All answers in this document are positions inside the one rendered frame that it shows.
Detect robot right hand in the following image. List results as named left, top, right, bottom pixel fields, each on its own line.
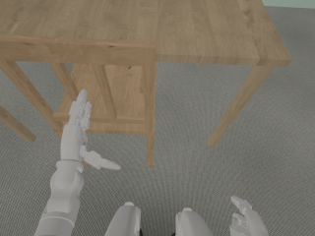
left=229, top=196, right=269, bottom=236

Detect table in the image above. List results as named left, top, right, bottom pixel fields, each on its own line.
left=0, top=0, right=292, bottom=148

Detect robot left thigh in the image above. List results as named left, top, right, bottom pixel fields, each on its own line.
left=104, top=205, right=141, bottom=236

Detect chair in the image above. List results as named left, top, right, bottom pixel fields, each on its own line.
left=0, top=34, right=157, bottom=167

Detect left robot forearm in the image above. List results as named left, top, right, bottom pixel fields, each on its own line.
left=33, top=159, right=85, bottom=236

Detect robot left shin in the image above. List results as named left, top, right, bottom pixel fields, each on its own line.
left=124, top=202, right=140, bottom=236

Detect robot left hand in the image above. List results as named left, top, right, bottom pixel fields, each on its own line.
left=60, top=88, right=121, bottom=170

